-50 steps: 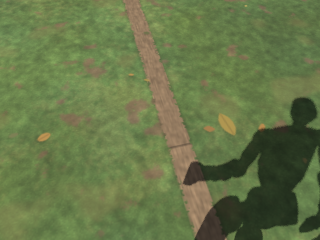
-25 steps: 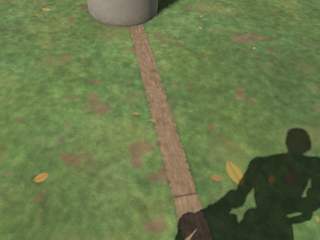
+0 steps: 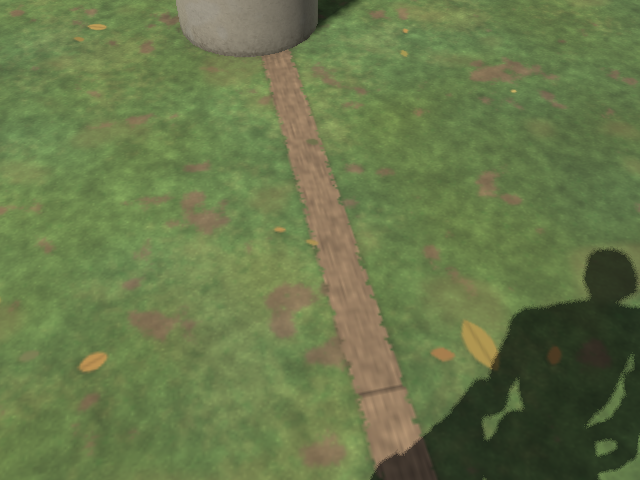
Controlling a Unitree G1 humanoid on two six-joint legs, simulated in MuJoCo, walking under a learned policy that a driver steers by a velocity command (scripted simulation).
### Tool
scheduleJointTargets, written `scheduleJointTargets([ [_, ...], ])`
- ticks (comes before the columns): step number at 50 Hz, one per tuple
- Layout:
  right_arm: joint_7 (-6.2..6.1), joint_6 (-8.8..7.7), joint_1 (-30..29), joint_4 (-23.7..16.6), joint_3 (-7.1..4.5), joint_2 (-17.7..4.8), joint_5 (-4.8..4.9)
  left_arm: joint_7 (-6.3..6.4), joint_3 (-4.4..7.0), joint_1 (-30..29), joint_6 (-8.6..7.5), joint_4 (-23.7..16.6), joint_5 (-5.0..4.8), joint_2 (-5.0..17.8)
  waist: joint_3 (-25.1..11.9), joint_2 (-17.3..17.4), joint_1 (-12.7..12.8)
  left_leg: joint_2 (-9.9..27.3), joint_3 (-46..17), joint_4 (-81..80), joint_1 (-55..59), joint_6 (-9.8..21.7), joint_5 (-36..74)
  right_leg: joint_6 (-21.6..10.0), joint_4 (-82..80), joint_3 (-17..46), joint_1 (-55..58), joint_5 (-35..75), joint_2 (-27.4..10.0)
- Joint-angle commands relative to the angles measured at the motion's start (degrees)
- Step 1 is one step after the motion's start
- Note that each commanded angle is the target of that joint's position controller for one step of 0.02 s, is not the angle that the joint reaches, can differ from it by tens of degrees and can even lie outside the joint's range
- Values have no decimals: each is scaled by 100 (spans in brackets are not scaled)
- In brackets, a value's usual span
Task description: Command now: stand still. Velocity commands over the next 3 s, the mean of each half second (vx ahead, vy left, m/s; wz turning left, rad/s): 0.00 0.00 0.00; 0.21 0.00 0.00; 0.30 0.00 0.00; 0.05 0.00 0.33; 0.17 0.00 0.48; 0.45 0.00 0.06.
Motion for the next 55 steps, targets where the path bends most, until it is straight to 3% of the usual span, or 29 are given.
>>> scheduleJointTargets([
  [1, -28, -30, -52, -152, -93, -558, -1, 23, 71, 406, -50, -33, 2, 521, -10, 28, -27, 329, -339, -490, 773, 213, 502, -153, -650, 21, -931, 328, -78],
  [12, -36, -31, 82, 79, -49, -493, 9, 29, 48, 776, -89, 37, -1, 353, 92, -20, -49, 309, -328, -582, 666, 174, 158, -181, -709, 22, -993, 216, -64],
  [30, -61, -34, 346, 284, 24, -424, 30, 13, 38, 1164, -116, 1, -22, 234, 117, -42, -64, 295, -289, -495, 713, 144, 530, -218, -768, 44, -1000, 440, -44],
  [31, -61, -29, 448, 346, 39, -372, 27, 15, 32, 1299, -108, 56, -27, 188, -4, -57, -52, 224, -216, -486, 755, 138, -58, -248, -814, 12, -946, -51, -12],
  [32, -66, -21, 487, 368, 22, -413, 51, 27, 60, 1343, -92, 59, -52, 259, 97, -116, -46, 108, -107, -379, 609, 139, -871, -333, -834, 44, -1024, -712, 1],
  [34, -66, -58, 399, 320, -25, -482, 84, 61, 133, 1316, -82, -74, -104, 465, 462, -319, 32, -79, 90, 18, -108, 167, -2241, -676, -1025, 468, -1145, -2076, -246],
  [35, -40, -128, 177, 214, -11, -400, 89, 65, 187, 1480, -118, -97, -124, 621, 647, -504, 165, -131, 174, 397, -581, 148, -2126, -887, -1320, 987, -1007, -2486, -612],
  [36, 14, -227, -7, 116, 17, -255, 108, 57, 272, 1604, -168, -98, -156, 866, 786, -914, 240, -173, 377, 1052, -1012, 114, -1503, -1171, -1736, 1749, -770, -2740, -1193],
  [37, 74, -320, -110, 37, 34, -203, 109, 52, 344, 1515, -221, -124, -175, 1019, 985, -1112, 232, 82, 228, 1615, -1339, 180, -1159, -1419, -1932, 2302, -728, -2640, -1712],
  [38, 128, -390, -145, -22, 24, -246, 136, 36, 350, 1401, -276, -175, -141, 959, 1068, -1052, 173, 277, 85, 1900, -1646, 255, -1274, -1492, -1928, 2428, -583, -2282, -1897],
  [40, 187, -508, -37, -91, 24, -267, 228, -37, 337, 1143, -360, -306, -167, 794, 1050, -896, -8, 407, 24, 1375, -1568, 370, -1587, -1278, -1686, 2010, -358, -1421, -1711],
  [41, 201, -548, 255, 3, 9, -248, 246, -73, 336, 937, -359, -362, -207, 797, 957, -799, -209, 291, 226, 651, -803, 387, -1323, -1096, -1460, 1542, -633, -1077, -1437],
  [42, 200, -549, 785, 245, -61, -312, 220, -106, 337, 831, -334, -414, -213, 810, 705, -661, -401, -51, 563, 172, 332, 325, -786, -958, -1071, 1096, -1072, -605, -1078],
  [43, 194, -528, 1436, 480, -178, -491, 174, -126, 337, 747, -355, -492, -188, 856, 364, -528, -651, -192, 517, 79, 1360, 300, -412, -837, -375, 750, -1464, 467, -788],
  [44, 162, -530, 2294, 620, -320, -907, 137, -151, 271, 499, -392, -636, -154, 652, 7, 529, -994, 757, -958, -616, 2232, 613, -786, -504, 1585, 60, -2160, 1126, -249],
  [45, 200, -574, 2936, 646, -390, -1431, 133, -135, 154, 608, -503, -841, -153, 140, -496, 2006, -1004, 2076, -3768, -1768, 3140, 1448, -1245, -231, 3552, -102, -3515, -678, 514],
  [46, 212, -673, 2560, 598, -206, -998, 46, -171, 198, 381, -604, -914, -249, 287, -326, 1244, -758, 2379, -4334, -1910, 2791, 1596, -1530, -370, 4726, 694, -3987, -932, 212],
  [47, 226, -730, 2037, 417, -112, -736, 47, -232, 214, 204, -665, -1005, -329, 388, 61, 731, -559, 2260, -3634, -1809, 2452, 1415, -1400, -538, 5114, 757, -4316, -461, -81],
  [48, 274, -739, 1677, 309, -27, -575, 28, -248, 239, 143, -694, -993, -314, 448, 189, 338, -391, 1981, -2824, -1866, 2114, 1203, -1060, -640, 4990, 658, -4245, 96, -332],
  [49, 308, -729, 1439, 233, 26, -525, 11, -231, 304, 110, -701, -997, -257, 536, 319, 175, -265, 1756, -2231, -1955, 1789, 1044, -617, -675, 4613, 584, -4100, 525, -504],
  [51, 292, -669, 1513, 252, 109, -372, -31, -259, 383, 155, -612, -980, -223, 594, 311, 362, -139, 1347, -1337, -2072, 1441, 834, 247, -632, 4085, 423, -3602, 876, -620],
  [53, 221, -643, 1744, 285, 110, -516, -37, -281, 374, -80, -510, -1069, -208, 458, 362, 301, -141, 1294, -997, -2195, 1383, 903, 842, -473, 3651, 261, -3664, 1058, -624],
  [55, 148, -627, 1804, 242, 96, -691, -49, -278, 324, -682, -477, -1329, -180, 356, 497, 220, -197, 1317, -856, -2313, 1352, 949, 1051, -333, 2865, 219, -3863, 1373, -621],
])
Next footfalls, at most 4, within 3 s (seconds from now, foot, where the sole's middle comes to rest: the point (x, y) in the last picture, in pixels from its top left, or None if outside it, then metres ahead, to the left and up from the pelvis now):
1.34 right None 0.46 -0.12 -0.77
1.82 left None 0.38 0.09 -0.77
2.28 right None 0.48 -0.13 -0.77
2.72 left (227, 453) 0.56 0.23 -0.77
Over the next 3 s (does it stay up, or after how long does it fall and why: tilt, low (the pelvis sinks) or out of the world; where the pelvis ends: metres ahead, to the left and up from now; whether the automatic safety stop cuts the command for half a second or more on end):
stays up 0.61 0.15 0.01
